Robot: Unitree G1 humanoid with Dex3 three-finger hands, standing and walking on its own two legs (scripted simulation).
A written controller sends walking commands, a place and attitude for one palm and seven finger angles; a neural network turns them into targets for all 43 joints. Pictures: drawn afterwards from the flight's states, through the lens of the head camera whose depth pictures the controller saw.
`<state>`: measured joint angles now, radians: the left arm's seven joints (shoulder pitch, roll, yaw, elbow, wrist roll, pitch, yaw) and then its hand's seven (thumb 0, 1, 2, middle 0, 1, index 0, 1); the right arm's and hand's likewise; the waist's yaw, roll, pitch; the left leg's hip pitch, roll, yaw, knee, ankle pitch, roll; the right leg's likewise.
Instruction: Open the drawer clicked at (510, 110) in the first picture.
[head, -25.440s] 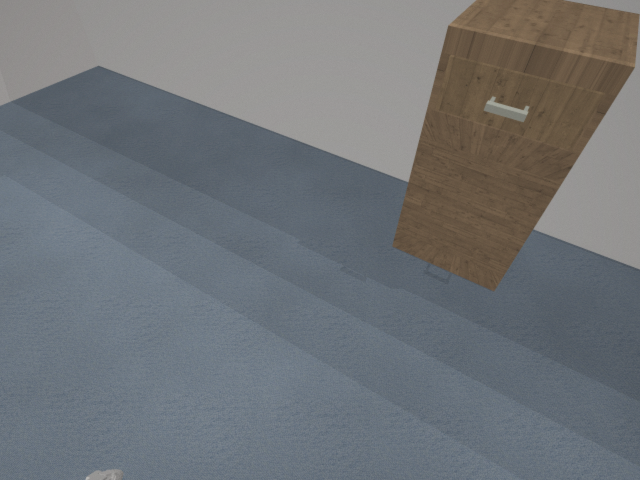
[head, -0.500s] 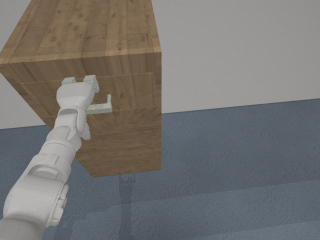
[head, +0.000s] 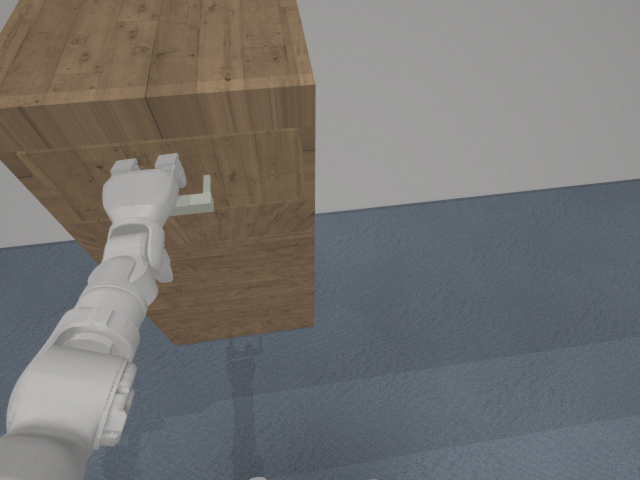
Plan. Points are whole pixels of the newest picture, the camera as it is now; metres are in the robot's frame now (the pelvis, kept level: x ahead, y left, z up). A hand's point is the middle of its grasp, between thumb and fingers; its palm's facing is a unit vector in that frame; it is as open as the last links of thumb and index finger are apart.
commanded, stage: lower the fingers behind the handle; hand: left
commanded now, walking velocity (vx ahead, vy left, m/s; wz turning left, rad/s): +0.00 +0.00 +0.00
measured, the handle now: (177, 195) +0.53 +0.20 -0.01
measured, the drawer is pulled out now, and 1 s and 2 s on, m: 0.00 0.00 0.00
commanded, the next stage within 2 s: lift the fingers back up to retry in 1.10 s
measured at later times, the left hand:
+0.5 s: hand (161, 221) +0.47 +0.21 +0.00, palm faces -0.03 +0.01 -1.00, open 13.8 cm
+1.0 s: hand (162, 222) +0.47 +0.21 +0.00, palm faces -0.03 +0.02 -1.00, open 13.8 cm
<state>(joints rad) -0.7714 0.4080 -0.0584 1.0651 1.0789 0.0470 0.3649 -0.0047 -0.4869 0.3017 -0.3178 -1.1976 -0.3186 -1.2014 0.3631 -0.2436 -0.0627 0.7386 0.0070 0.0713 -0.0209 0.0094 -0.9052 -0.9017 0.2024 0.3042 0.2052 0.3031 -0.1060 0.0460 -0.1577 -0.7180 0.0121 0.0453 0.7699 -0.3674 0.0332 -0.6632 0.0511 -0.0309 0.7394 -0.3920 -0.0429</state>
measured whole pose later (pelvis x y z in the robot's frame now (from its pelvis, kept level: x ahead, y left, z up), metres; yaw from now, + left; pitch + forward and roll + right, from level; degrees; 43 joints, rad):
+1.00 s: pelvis -0.03 +0.01 -0.03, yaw -1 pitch +22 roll -2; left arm -0.94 0.45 -0.10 1.18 1.08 0.11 0.38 0.00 -0.49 0.30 -0.26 -1.33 -0.32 -1.20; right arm 0.38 -0.24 -0.02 0.71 0.00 0.05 -0.03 0.01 -0.90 -0.90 0.20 0.30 0.21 0.30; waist -0.15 0.05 -0.17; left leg -0.95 0.02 0.04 0.95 -0.39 0.05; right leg -0.88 0.05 -0.04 0.91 -0.41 -0.03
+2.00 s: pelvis +0.01 +0.01 +0.01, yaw +0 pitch +16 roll -1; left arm -0.76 0.41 -0.09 0.98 1.03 0.08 0.24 0.00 -0.49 0.30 -0.32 -1.20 -0.32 -1.20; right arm 0.32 -0.24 -0.04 0.69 0.02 0.10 -0.03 0.01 -0.90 -0.90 0.20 0.30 0.21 0.30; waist -0.08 0.05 -0.15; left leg -0.61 0.00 0.05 0.70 -0.36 0.04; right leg -0.55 0.04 -0.02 0.66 -0.38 -0.03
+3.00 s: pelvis +0.00 +0.01 +0.01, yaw +0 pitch +16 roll -1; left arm -0.81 0.41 -0.07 1.05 1.07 0.06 0.30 0.00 -0.49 0.30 -0.32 -1.20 -0.32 -1.20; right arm 0.33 -0.25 -0.04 0.71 0.02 0.08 -0.03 0.01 -0.91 -0.90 0.20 0.30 0.21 0.30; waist -0.11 0.04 -0.15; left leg -0.65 0.00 0.05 0.72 -0.35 0.04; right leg -0.60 0.05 -0.02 0.69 -0.37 -0.03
